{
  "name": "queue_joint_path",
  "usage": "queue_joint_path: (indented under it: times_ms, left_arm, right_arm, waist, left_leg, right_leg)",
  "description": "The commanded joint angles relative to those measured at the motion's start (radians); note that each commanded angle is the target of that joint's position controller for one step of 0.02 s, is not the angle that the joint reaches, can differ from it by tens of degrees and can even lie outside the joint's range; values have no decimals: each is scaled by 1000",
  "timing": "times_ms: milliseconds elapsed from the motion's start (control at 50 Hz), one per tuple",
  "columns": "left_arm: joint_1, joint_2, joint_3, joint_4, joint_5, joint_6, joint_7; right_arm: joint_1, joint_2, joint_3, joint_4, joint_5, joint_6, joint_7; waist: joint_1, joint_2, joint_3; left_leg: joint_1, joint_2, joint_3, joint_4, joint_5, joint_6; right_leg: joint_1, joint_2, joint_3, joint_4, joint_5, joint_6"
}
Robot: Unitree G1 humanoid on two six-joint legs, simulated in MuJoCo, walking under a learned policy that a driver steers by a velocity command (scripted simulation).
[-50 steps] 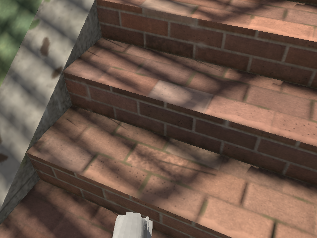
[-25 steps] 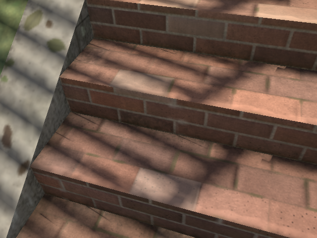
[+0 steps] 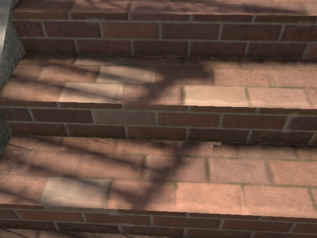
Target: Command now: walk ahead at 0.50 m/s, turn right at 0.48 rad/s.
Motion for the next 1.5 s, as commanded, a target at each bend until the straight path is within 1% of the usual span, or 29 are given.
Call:
queue_joint_path:
  times_ms: [20, 100, 160, 220, 240, 260, 280, 300, 320, 380, 440, 540, 640, 700, 780, 820, 840, 880, 900, 980, 1040, 1080, 1180, 1240, 1320, 1360, 1380, 1420, 1500]
  left_arm:
    - [-121, 40, -11, -93, 42, -61, 6]
    - [163, 22, -30, 33, 74, -70, 14]
    - [-28, 51, -28, -100, -16, -84, -37]
    - [-24, 254, 30, -121, -85, -110, -64]
    - [-6, 264, 52, -97, -55, -116, -70]
    - [161, 114, 32, -68, 13, -118, -78]
    - [96, 36, 23, -64, 16, -92, -92]
    - [-64, 79, 56, -62, -25, -65, -87]
    - [-127, 82, 64, -89, -62, -72, -60]
    - [-199, 36, 43, -126, -39, -44, -18]
    - [-213, -32, 7, -175, -33, -27, -10]
    - [-353, 10, -22, -227, -33, -10, -38]
    - [-703, 32, -57, -426, -35, 25, 21]
    - [-909, 0, -69, -505, -7, 83, 12]
    - [-803, -15, -61, -530, -16, 95, -55]
    - [-608, 33, -35, -480, -20, 66, -30]
    - [-435, 77, -26, -417, -37, 57, -11]
    - [-72, 183, 18, -263, 10, 72, 15]
    - [9, 245, 51, -246, 9, 48, 20]
    - [-273, -4, -3, -121, -18, -10, -5]
    - [-343, -55, -9, -135, 2, -32, -12]
    - [-280, -19, -9, -124, 35, -33, -5]
    - [-13, -4, -37, -28, 88, -41, -14]
    - [54, 18, -46, -53, 37, -53, -42]
    - [40, 203, -6, -73, -45, -100, -61]
    - [92, 188, 16, -49, -3, -103, -60]
    - [154, 134, 13, -41, 18, -105, -70]
    - [-30, 40, 18, -54, 2, -67, -101]
    - [-205, 40, 32, -154, -64, -72, -25]
  right_arm:
    - [-36, 22, 23, -52, 25, -2, -7]
    - [-387, 17, 57, -259, 15, -3, -46]
    - [-537, 102, 77, -347, 0, 51, -30]
    - [-377, -40, 26, -316, 44, 80, 21]
    - [-153, -88, -3, -242, 27, 70, 11]
    - [95, -96, -8, -150, 24, 60, 7]
    - [311, -134, -22, -81, -13, 72, -12]
    - [396, -168, -37, -42, -39, 59, -33]
    - [276, -186, -45, -23, -15, 20, -49]
    - [73, 96, 18, 45, 14, 27, -41]
    - [48, 137, 24, 109, -9, 8, -26]
    - [208, 110, 19, 158, -62, -17, -19]
    - [464, 103, 49, 238, -86, -35, 4]
    - [610, 121, 66, 266, -33, -38, 27]
    - [478, -84, 23, 202, 22, -76, 43]
    - [444, -147, -23, 193, 30, -82, 39]
    - [530, -64, -15, 183, -27, -89, 49]
    - [400, 67, -17, 173, -13, -47, 82]
    - [407, 29, -42, 193, 26, -31, 85]
    - [158, 90, -31, 49, 53, -31, 7]
    - [160, 128, -10, 35, 42, 1, 13]
    - [103, 120, 2, 20, 46, 6, 30]
    - [-257, 72, 48, -187, 40, 24, -22]
    - [-470, 50, 50, -264, 23, 78, -24]
    - [-366, 41, 33, -284, 26, 98, 23]
    - [-173, 16, 17, -243, 12, 74, 5]
    - [-36, -13, 12, -185, 36, 73, -6]
    - [271, -145, -39, -72, -32, 77, -30]
    - [184, -12, -34, 75, 9, 21, -20]
  waist:
    - [-51, -134, 83]
    - [36, -3, 89]
    - [-7, -178, 204]
    - [-118, -204, 59]
    - [-151, -209, -40]
    - [-107, 30, -333]
    - [-228, 200, -302]
    - [-299, 218, -93]
    - [-214, 177, 91]
    - [-54, -87, 30]
    - [31, -80, 54]
    - [-2, -29, 127]
    - [-80, -1, 93]
    - [-148, 70, 151]
    - [26, 174, 35]
    - [77, 189, -51]
    - [51, 29, -255]
    - [197, -221, -197]
    - [206, -251, -115]
    - [-32, 45, 34]
    - [-127, -29, 55]
    - [-105, -133, 81]
    - [-27, -37, 81]
    - [34, -127, 129]
    - [-78, -199, 50]
    - [-81, -199, -133]
    - [-87, -98, -224]
    - [-251, 187, -111]
    - [-76, -31, 37]
  left_leg:
    - [-54, 11, 187, 203, -134, -24]
    - [-422, 76, 125, -84, -265, 17]
    - [283, 79, 334, -420, -322, -80]
    - [518, -112, 417, -757, -288, -115]
    - [636, -104, 315, -901, -259, -80]
    - [1087, 51, -67, -984, -20, 92]
    - [1259, 223, -581, -1408, -514, 199]
    - [1056, 245, -847, -1590, -1031, 145]
    - [868, 237, -754, -1574, -1023, 101]
    - [706, 229, -446, -1544, -559, 58]
    - [724, 164, -84, -1557, -158, -38]
    - [728, 132, 64, -1663, -295, 28]
    - [923, 192, 59, -1776, -207, 36]
    - [965, 264, 55, -1896, -30, 74]
    - [965, 282, 209, -1794, 1208, 113]
    - [1198, 289, 248, -1595, 1532, 48]
    - [895, 237, 181, -1386, 1411, -8]
    - [427, -8, 74, -865, 155, -55]
    - [284, -68, -130, -271, 134, -61]
    - [-10, -90, -160, 76, 116, 84]
    - [-58, 0, -18, 37, 23, 72]
    - [-119, -12, 106, 344, -109, 54]
    - [-346, 74, 139, -22, 19, 96]
    - [-91, 115, 294, -316, -209, 6]
    - [261, -67, 400, -677, -459, -50]
    - [515, -39, 266, -750, -143, 31]
    - [793, 12, 37, -875, -245, 85]
    - [937, 192, -575, -1448, -726, 175]
    - [828, 228, -441, -1484, -267, -16]
  right_leg:
    - [-115, -170, 225, -375, 297, -171]
    - [303, -285, 352, -383, 190, -121]
    - [-287, -333, 277, -756, 266, -187]
    - [80, -353, 172, -502, 1680, -191]
    - [245, -343, 137, -286, 1789, -139]
    - [20, -262, 166, 10, 1431, -93]
    - [-338, -68, 195, 306, 465, -64]
    - [-517, -27, 332, 784, 426, -61]
    - [-609, -68, 294, 928, 493, -66]
    - [-623, -87, 268, 1188, 563, -165]
    - [-788, -114, 238, 1251, 551, -196]
    - [-997, -165, 74, 1473, 414, -186]
    - [-1084, -281, -58, 1087, 493, -159]
    - [-1013, -303, -182, 897, 215, -117]
    - [-397, -141, -281, 598, 71, -96]
    - [-240, -102, -230, 329, 64, -104]
    - [208, -177, -20, 389, 349, -186]
    - [438, -382, 573, -244, -7, -294]
    - [313, -443, 837, -407, -212, -292]
    - [129, -403, 359, -309, 280, -101]
    - [40, -317, 30, -382, 364, -84]
    - [-14, -307, 31, -475, 297, -153]
    - [192, -345, 17, -552, 125, -109]
    - [56, -405, 2, -746, 225, -173]
    - [339, -454, -83, -561, 1496, -227]
    - [438, -422, -130, -316, 1726, -143]
    - [171, -361, -59, -163, 1542, -119]
    - [-320, -152, 98, 487, 490, -65]
    - [-692, -38, 336, 1270, 558, -156]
